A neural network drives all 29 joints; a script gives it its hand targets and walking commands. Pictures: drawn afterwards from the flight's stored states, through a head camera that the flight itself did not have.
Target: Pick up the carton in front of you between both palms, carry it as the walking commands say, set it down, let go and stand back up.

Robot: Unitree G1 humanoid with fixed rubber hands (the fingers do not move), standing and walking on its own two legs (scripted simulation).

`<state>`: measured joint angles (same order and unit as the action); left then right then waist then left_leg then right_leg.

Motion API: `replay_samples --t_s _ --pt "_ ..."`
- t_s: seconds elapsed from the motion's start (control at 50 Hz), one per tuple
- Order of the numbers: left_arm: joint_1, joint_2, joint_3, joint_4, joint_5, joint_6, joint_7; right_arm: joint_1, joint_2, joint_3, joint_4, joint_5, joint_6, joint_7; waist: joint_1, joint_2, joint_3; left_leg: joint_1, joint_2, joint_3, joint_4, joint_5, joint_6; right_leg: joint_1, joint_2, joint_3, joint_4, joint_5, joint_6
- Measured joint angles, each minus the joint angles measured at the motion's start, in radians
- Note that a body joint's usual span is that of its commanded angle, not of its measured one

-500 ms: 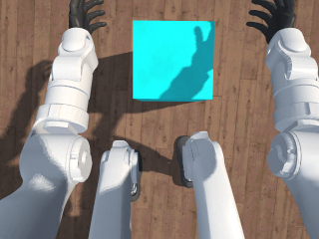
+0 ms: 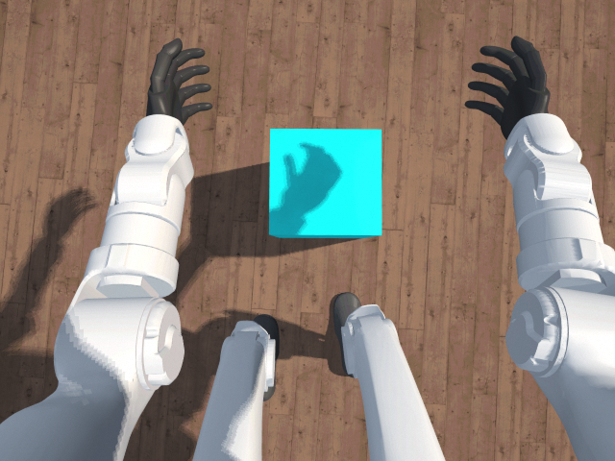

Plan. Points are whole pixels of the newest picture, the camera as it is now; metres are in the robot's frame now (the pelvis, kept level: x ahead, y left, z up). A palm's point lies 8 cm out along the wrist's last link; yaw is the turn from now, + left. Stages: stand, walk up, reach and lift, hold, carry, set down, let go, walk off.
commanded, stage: let go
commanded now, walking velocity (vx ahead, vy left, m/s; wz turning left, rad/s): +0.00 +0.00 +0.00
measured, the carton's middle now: (322, 191) +0.47 -0.06 -0.50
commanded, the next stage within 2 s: stand in 1.30 s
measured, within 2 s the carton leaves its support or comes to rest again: neither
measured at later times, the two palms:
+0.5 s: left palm (65, 227) +0.39 +0.18 +0.01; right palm (609, 218) +0.36 -0.26 +0.01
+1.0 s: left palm out of the picture +0.26 +0.26 +0.09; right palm out of the picture +0.24 -0.21 +0.08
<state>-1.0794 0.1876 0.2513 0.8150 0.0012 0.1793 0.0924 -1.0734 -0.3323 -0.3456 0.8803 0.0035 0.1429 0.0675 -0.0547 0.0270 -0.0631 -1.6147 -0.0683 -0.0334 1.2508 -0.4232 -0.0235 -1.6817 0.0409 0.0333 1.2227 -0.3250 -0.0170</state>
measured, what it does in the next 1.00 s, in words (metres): rises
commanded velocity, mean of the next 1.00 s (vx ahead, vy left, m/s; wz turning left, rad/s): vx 0.00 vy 0.00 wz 0.00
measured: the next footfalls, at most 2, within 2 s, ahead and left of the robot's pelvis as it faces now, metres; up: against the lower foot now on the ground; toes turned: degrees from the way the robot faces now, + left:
none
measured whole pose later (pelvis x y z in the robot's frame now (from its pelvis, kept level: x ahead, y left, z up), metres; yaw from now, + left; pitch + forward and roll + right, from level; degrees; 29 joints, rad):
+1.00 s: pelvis +0.09 +0.03 +0.15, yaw -2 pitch -2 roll -1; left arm 0.22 0.21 0.04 0.44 0.01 0.08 -0.06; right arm 0.23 -0.22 -0.05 0.43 -0.01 0.09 0.08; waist 0.00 0.02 0.07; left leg -0.11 -0.05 -0.05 0.44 -0.30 0.04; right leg -0.16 0.02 0.06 0.42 -0.22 0.01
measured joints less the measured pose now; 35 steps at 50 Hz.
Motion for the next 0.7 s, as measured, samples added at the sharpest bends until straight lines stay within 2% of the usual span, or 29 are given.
replay_samples --t_s 0.1,0.22,0.32,0.54,0.7 --pt "0.073 -0.024 0.012 -0.021 0.053 -0.008 -0.004 0.070 0.021 0.001 -0.019 -0.047 -0.012 0.014 0.004 0.000 -0.002 0.095 0.006 -0.007 -0.109 0.031 -0.001 0.097 0.002 0.000 -0.108 0.029 -0.003" --pt "0.311 -0.063 -0.018 -0.141 0.097 -0.018 -0.004 0.301 0.053 0.055 -0.141 -0.090 -0.019 0.030 0.012 0.000 0.007 0.270 0.011 -0.015 -0.248 0.057 -0.001 0.270 0.002 0.000 -0.238 0.047 -0.009" --pt "0.514 -0.065 -0.056 -0.214 0.078 -0.047 -0.023 0.499 0.067 0.105 -0.225 -0.070 -0.040 0.032 0.012 -0.006 0.017 0.440 0.017 -0.022 -0.354 0.070 0.000 0.438 0.003 -0.002 -0.335 0.053 -0.013" --pt "0.830 -0.043 -0.110 -0.226 0.058 -0.144 -0.080 0.850 0.105 0.192 -0.280 -0.005 -0.120 0.015 0.019 -0.027 -0.012 0.770 0.030 -0.031 -0.524 0.085 0.009 0.772 0.008 -0.002 -0.505 0.064 -0.012" --pt "1.089 -0.025 -0.157 -0.290 0.029 -0.183 -0.107 1.117 0.131 0.253 -0.369 0.011 -0.155 0.004 0.029 -0.029 0.038 1.067 0.031 -0.033 -0.667 0.115 0.029 1.078 0.001 0.004 -0.662 0.095 0.002"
